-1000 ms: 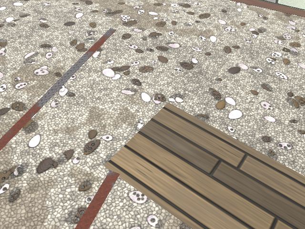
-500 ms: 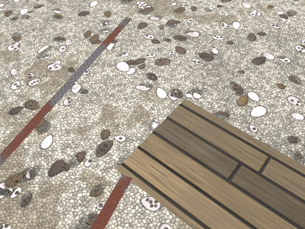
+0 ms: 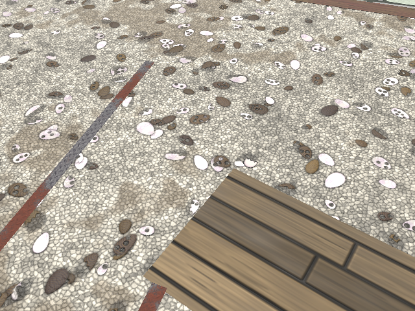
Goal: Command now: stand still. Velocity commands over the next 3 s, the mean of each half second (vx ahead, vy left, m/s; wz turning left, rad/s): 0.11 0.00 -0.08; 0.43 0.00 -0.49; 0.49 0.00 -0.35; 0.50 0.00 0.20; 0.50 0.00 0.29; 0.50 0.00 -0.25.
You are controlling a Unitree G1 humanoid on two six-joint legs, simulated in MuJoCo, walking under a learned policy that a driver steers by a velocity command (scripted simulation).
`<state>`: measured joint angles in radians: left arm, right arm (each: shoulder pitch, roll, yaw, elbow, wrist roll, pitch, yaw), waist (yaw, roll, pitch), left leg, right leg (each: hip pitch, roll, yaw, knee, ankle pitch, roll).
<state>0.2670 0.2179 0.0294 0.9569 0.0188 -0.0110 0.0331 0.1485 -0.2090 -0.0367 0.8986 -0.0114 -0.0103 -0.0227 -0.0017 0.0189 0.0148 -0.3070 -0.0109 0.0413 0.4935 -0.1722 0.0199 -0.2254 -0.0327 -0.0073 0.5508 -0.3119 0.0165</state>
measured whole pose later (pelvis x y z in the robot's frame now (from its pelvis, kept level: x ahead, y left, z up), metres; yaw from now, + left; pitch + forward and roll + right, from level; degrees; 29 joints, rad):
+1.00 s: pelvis +0.30 -0.08 -0.02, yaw -20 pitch +0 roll +0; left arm 0.04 0.26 0.08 0.74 -0.02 -0.05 -0.05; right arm 0.33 -0.26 -0.05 0.99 0.02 -0.09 -0.01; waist -0.03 -0.01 0.08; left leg -0.14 0.06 0.06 1.12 -0.50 -0.01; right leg -0.49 0.06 -0.07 0.66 -0.19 -0.14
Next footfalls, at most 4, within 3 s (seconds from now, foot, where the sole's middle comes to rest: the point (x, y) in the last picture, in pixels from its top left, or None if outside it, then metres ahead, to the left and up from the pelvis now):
0.94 right None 0.41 -0.18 -0.77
1.48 left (264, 239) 0.78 -0.15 -0.77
1.96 right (350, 207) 0.91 -0.48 -0.77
2.44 left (285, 148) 1.23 -0.28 -0.77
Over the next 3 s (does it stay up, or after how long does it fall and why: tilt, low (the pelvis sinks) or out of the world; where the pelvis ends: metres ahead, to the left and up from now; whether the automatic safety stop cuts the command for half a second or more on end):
stays up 1.34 -0.45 -0.02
